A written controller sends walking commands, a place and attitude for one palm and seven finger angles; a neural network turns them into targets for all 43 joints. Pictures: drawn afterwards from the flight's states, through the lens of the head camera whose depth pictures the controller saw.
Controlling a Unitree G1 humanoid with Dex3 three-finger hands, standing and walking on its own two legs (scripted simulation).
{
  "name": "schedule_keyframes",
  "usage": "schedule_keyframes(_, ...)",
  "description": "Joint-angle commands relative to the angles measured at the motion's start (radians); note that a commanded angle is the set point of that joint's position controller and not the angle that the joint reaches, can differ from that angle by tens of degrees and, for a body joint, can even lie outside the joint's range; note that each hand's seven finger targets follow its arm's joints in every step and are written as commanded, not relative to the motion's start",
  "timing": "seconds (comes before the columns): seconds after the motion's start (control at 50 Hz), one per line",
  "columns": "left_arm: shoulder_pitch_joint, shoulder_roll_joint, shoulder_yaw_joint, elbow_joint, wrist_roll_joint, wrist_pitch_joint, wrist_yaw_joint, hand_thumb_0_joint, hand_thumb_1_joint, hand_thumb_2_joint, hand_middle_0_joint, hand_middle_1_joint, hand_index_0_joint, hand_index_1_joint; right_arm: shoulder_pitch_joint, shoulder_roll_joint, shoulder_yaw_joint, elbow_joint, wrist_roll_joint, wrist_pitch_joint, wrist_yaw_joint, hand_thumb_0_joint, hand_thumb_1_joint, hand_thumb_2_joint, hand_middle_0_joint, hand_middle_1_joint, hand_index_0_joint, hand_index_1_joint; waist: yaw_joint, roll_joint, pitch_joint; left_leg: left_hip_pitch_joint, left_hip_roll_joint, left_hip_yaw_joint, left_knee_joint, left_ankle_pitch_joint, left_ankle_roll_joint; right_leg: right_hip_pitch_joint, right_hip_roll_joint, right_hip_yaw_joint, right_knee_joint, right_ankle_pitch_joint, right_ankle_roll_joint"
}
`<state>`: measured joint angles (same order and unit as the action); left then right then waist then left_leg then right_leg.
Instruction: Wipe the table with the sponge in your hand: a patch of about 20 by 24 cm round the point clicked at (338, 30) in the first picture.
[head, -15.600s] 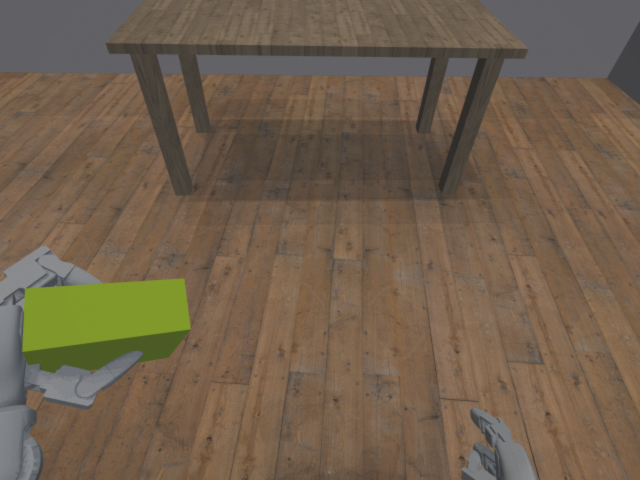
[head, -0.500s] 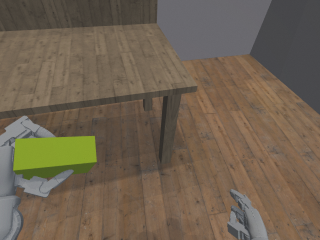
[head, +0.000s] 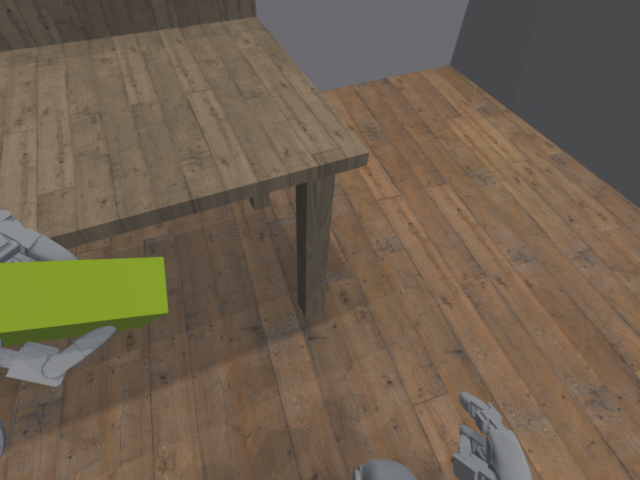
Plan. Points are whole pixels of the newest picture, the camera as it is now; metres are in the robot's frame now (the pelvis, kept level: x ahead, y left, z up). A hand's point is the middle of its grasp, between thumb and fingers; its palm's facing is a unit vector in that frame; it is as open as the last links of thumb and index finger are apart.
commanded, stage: shuffle to correct the standing spot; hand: left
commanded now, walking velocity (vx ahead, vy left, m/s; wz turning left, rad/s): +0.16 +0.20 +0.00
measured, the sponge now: (105, 300) +0.24 +0.22 +0.16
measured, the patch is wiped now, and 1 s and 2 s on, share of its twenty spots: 0.00 0.00 0.00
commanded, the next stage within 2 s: none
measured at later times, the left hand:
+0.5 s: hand (24, 255) +0.26 +0.29 +0.19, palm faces +0.40 -0.80 -0.44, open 9.4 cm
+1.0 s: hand out of the picture +0.27 +0.39 +0.19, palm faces +0.48 -0.76 -0.44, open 9.4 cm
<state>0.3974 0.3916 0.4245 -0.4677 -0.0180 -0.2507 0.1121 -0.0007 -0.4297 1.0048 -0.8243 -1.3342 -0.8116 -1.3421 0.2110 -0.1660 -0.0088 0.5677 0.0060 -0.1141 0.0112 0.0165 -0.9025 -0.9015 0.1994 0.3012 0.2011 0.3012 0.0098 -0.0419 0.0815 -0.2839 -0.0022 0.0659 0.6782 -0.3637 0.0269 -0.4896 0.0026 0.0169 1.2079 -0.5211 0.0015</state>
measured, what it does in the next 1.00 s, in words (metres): steps to the left: right foot, then left foot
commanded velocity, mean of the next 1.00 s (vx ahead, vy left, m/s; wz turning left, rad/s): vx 0.16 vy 0.20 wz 0.04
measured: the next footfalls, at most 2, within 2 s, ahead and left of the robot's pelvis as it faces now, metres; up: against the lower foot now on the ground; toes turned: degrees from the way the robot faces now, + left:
right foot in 0.14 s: +0.09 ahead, -0.06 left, +0.00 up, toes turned -8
left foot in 0.54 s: +0.14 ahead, +0.21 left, +0.00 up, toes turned +7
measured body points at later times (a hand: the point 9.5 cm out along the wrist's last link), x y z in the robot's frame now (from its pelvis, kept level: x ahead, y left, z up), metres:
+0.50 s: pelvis +0.05 +0.05 +0.01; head +0.08 +0.05 +0.46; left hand +0.23 +0.33 +0.22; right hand +0.21 -0.21 -0.07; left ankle +0.12 +0.22 -0.70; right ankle +0.05 -0.06 -0.72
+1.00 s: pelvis +0.07 +0.12 +0.02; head +0.09 +0.11 +0.47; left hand +0.24 +0.42 +0.21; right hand +0.24 -0.10 -0.09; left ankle +0.10 +0.29 -0.65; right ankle +0.07 +0.03 -0.72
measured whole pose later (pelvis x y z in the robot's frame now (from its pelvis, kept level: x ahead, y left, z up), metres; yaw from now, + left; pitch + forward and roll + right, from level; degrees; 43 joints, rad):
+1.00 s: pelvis +0.07 +0.12 +0.02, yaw +3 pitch +0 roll +3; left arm 0.43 0.35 0.38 -0.40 -0.02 -0.23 0.13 0.00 -0.43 1.01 -0.83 -1.33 -0.82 -1.34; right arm 0.23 -0.23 0.01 0.65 0.00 -0.06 -0.01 0.02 -0.90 -0.90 0.20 0.30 0.20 0.30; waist 0.02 -0.01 0.03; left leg -0.53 0.06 0.02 1.00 -0.28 -0.02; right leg -0.25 -0.10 -0.13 0.56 -0.30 -0.02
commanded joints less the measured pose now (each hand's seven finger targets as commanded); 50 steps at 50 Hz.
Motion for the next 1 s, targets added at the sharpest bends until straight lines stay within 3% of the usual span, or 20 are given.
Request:
schedule_keyframes(0.0, -0.076, 0.153, 0.069, -0.261, -0.007, -0.070, 0.017, 0.000, 0.100, 1.300, -1.200, -1.600, -1.200, -1.600, -0.073, -0.165, -0.046, -0.129, 0.010, -0.074, -0.005, 0.000, -0.900, -0.900, 0.200, 0.300, 0.200, 0.300, -0.011, 0.219, -0.143, 0.104, 0.215, -0.203, -0.283, 0.433, 0.179, 0.002, -0.044, -0.077, -0.247, 0.093, -0.012)
schedule_keyframes(0.08, 0.058, 0.170, 0.096, -0.160, -0.015, -0.037, 0.027, 0.000, 0.100, 1.300, -1.200, -1.600, -1.200, -1.600, -0.073, -0.164, -0.027, -0.140, 0.010, -0.053, -0.012, 0.000, -0.900, -0.900, 0.200, 0.300, 0.200, 0.300, 0.010, 0.148, -0.201, -0.091, 0.137, -0.075, -0.111, 0.237, 0.085, 0.423, -0.018, -0.154, -0.697, 0.310, -0.013)
schedule_keyframes(0.1, 0.076, 0.194, 0.113, -0.133, -0.013, -0.034, 0.031, 0.000, 0.100, 1.300, -1.200, -1.600, -1.200, -1.600, -0.066, -0.150, -0.031, -0.134, 0.009, -0.041, -0.018, 0.000, -0.900, -0.900, 0.200, 0.300, 0.200, 0.300, 0.016, -0.013, -0.241, -0.241, 0.083, -0.042, 0.087, 0.125, 0.060, 0.597, -0.131, 0.005, -0.783, 0.291, -0.050)
schedule_keyframes(0.12, 0.067, 0.220, 0.144, -0.106, -0.018, -0.034, 0.032, 0.000, 0.100, 1.300, -1.200, -1.600, -1.200, -1.600, -0.062, -0.142, -0.039, -0.140, 0.002, -0.029, -0.018, 0.000, -0.900, -0.900, 0.200, 0.300, 0.200, 0.300, 0.009, -0.251, -0.243, -0.444, -0.016, 0.012, 0.400, -0.098, 0.010, 0.665, -0.382, 0.420, -0.875, 0.292, -0.151)
schedule_keyframes(0.14, 0.043, 0.228, 0.180, -0.089, -0.033, -0.039, 0.033, 0.000, 0.100, 1.300, -1.200, -1.600, -1.200, -1.600, -0.077, -0.166, -0.041, -0.136, -0.012, -0.020, -0.013, 0.000, -0.900, -0.900, 0.200, 0.300, 0.200, 0.300, 0.014, -0.211, -0.188, -0.480, 0.007, -0.119, 0.601, -0.096, -0.018, 0.527, -0.489, 0.544, -0.950, 0.215, -0.192)
schedule_keyframes(0.18, 0.005, 0.215, 0.165, -0.123, -0.036, -0.057, 0.017, 0.000, 0.100, 1.300, -1.200, -1.600, -1.200, -1.600, -0.061, -0.180, -0.060, -0.108, 0.000, -0.016, 0.010, 0.000, -0.900, -0.900, 0.200, 0.300, 0.200, 0.300, -0.003, -0.121, -0.158, -0.505, 0.047, -0.183, 0.705, -0.015, -0.041, 0.466, -0.458, 0.454, -0.909, 0.331, -0.186)
schedule_keyframes(0.22, 0.096, 0.197, 0.157, -0.103, -0.033, -0.074, 0.014, 0.000, 0.100, 1.300, -1.200, -1.600, -1.200, -1.600, -0.074, -0.151, -0.045, -0.099, 0.001, -0.009, 0.003, 0.000, -0.900, -0.900, 0.200, 0.300, 0.200, 0.300, 0.004, -0.033, -0.109, -0.478, 0.082, -0.177, 0.687, 0.065, -0.059, 0.389, -0.375, 0.219, -0.856, 0.594, -0.157)
schedule_keyframes(0.26, 0.056, 0.185, 0.123, -0.151, -0.024, -0.085, 0.014, 0.000, 0.100, 1.300, -1.200, -1.600, -1.200, -1.600, -0.075, -0.143, -0.036, -0.099, 0.003, -0.006, 0.002, 0.000, -0.900, -0.900, 0.200, 0.300, 0.200, 0.300, -0.005, -0.054, -0.111, -0.421, 0.101, -0.141, 0.582, 0.102, -0.059, 0.336, -0.335, 0.098, -0.843, 0.679, -0.126)
schedule_keyframes(0.46, -0.052, 0.211, 0.113, -0.276, -0.007, -0.058, 0.061, 0.000, 0.100, 1.300, -1.200, -1.600, -1.200, -1.600, -0.072, -0.127, -0.061, -0.124, -0.012, -0.073, -0.037, 0.000, -0.900, -0.900, 0.200, 0.300, 0.200, 0.300, 0.017, -0.106, -0.201, 0.042, 0.000, 0.110, -0.124, 0.180, -0.024, 0.310, -0.275, 0.021, -0.735, 0.486, -0.084)
schedule_keyframes(0.5, -0.046, 0.180, 0.096, -0.270, -0.015, -0.060, 0.049, 0.000, 0.100, 1.300, -1.200, -1.600, -1.200, -1.600, -0.053, -0.153, -0.067, -0.133, 0.001, -0.064, -0.042, 0.000, -0.900, -0.900, 0.200, 0.300, 0.200, 0.300, -0.007, 0.071, -0.207, 0.142, 0.058, -0.003, -0.221, 0.160, 0.013, 0.216, -0.193, -0.035, -0.530, 0.339, -0.033)
schedule_keyframes(0.54, -0.050, 0.168, 0.095, -0.264, -0.023, -0.072, 0.044, 0.000, 0.100, 1.300, -1.200, -1.600, -1.200, -1.600, -0.050, -0.181, -0.077, -0.147, 0.007, -0.065, -0.034, 0.000, -0.900, -0.900, 0.200, 0.300, 0.200, 0.300, -0.008, 0.318, -0.219, 0.214, 0.283, -0.347, -0.323, 0.369, 0.149, -0.015, -0.024, -0.119, -0.192, -0.079, 0.018)
schedule_keyframes(0.6, -0.024, 0.173, 0.091, -0.228, -0.007, -0.059, 0.037, 0.000, 0.100, 1.300, -1.200, -1.600, -1.200, -1.600, -0.045, -0.160, -0.070, -0.119, -0.003, -0.067, -0.037, 0.000, -0.900, -0.900, 0.200, 0.300, 0.200, 0.300, -0.014, 0.281, -0.189, 0.134, 0.273, -0.291, -0.313, 0.334, 0.187, -0.049, -0.074, -0.093, -0.113, -0.048, 0.009)
schedule_keyframes(0.68, -0.033, 0.135, 0.041, -0.292, -0.023, -0.034, 0.039, 0.000, 0.100, 1.300, -1.200, -1.600, -1.200, -1.600, -0.071, -0.169, -0.046, -0.115, 0.009, -0.076, -0.027, 0.000, -0.900, -0.900, 0.200, 0.300, 0.200, 0.300, -0.008, 0.282, -0.167, -0.001, 0.193, -0.116, -0.302, 0.223, 0.130, 0.134, -0.042, -0.153, -0.371, 0.083, 0.017)
schedule_keyframes(0.74, -0.046, 0.154, 0.045, -0.265, -0.015, -0.013, 0.049, 0.000, 0.100, 1.300, -1.200, -1.600, -1.200, -1.600, -0.086, -0.162, -0.023, -0.117, 0.001, -0.070, -0.030, 0.000, -0.900, -0.900, 0.200, 0.300, 0.200, 0.300, 0.010, 0.194, -0.177, -0.145, 0.163, -0.100, -0.227, 0.014, 0.075, 0.374, -0.050, -0.149, -0.699, 0.197, 0.002)
schedule_keyframes(0.76, -0.052, 0.176, 0.058, -0.240, -0.006, -0.008, 0.053, 0.000, 0.100, 1.300, -1.200, -1.600, -1.200, -1.600, -0.080, -0.148, -0.022, -0.118, -0.003, -0.060, -0.030, 0.000, -0.900, -0.900, 0.200, 0.300, 0.200, 0.300, 0.011, 0.054, -0.176, -0.242, 0.098, -0.043, -0.072, -0.079, 0.035, 0.447, -0.153, 0.006, -0.821, 0.158, -0.047)
schedule_keyframes(0.78, -0.050, 0.215, 0.087, -0.210, -0.004, -0.004, 0.057, 0.000, 0.100, 1.300, -1.200, -1.600, -1.200, -1.600, -0.080, -0.133, -0.020, -0.122, -0.008, -0.039, -0.026, 0.000, -0.900, -0.900, 0.200, 0.300, 0.200, 0.300, 0.008, -0.171, -0.151, -0.393, 0.002, 0.015, 0.195, -0.144, -0.016, 0.467, -0.381, 0.398, -0.939, 0.097, -0.151)
schedule_keyframes(0.8, -0.089, 0.218, 0.100, -0.188, -0.020, -0.008, 0.060, 0.000, 0.100, 1.300, -1.200, -1.600, -1.200, -1.600, -0.113, -0.153, -0.020, -0.114, -0.019, -0.032, -0.026, 0.000, -0.900, -0.900, 0.200, 0.300, 0.200, 0.300, 0.016, -0.198, -0.098, -0.464, 0.020, -0.064, 0.428, -0.138, -0.039, 0.407, -0.514, 0.557, -0.996, 0.123, -0.210)
schedule_keyframes(0.84, -0.101, 0.165, 0.068, -0.141, -0.016, -0.012, 0.046, 0.000, 0.100, 1.300, -1.200, -1.600, -1.200, -1.600, -0.087, -0.170, -0.037, -0.086, -0.009, -0.030, -0.015, 0.000, -0.900, -0.900, 0.200, 0.300, 0.200, 0.300, -0.008, -0.141, -0.064, -0.476, 0.074, -0.154, 0.549, -0.006, -0.060, 0.347, -0.470, 0.432, -0.957, 0.271, -0.209)
schedule_keyframes(0.92, -0.064, 0.149, 0.057, -0.097, -0.009, -0.042, 0.036, 0.000, 0.100, 1.300, -1.200, -1.600, -1.200, -1.600, -0.089, -0.135, -0.017, -0.072, -0.007, -0.001, -0.024, 0.000, -0.900, -0.900, 0.200, 0.300, 0.200, 0.300, -0.003, -0.112, -0.089, -0.355, 0.108, -0.086, 0.369, 0.091, -0.049, 0.305, -0.336, 0.074, -0.874, 0.482, -0.121)
schedule_keyframes(0.98, -0.085, 0.154, 0.042, -0.173, -0.011, -0.044, 0.044, 0.000, 0.100, 1.300, -1.200, -1.600, -1.200, -1.600, -0.117, -0.120, -0.027, -0.094, -0.002, -0.028, -0.034, 0.000, -0.900, -0.900, 0.200, 0.300, 0.200, 0.300, 0.016, -0.133, -0.113, -0.121, 0.071, 0.034, 0.068, 0.093, -0.027, 0.258, -0.300, 0.038, -0.851, 0.466, -0.102)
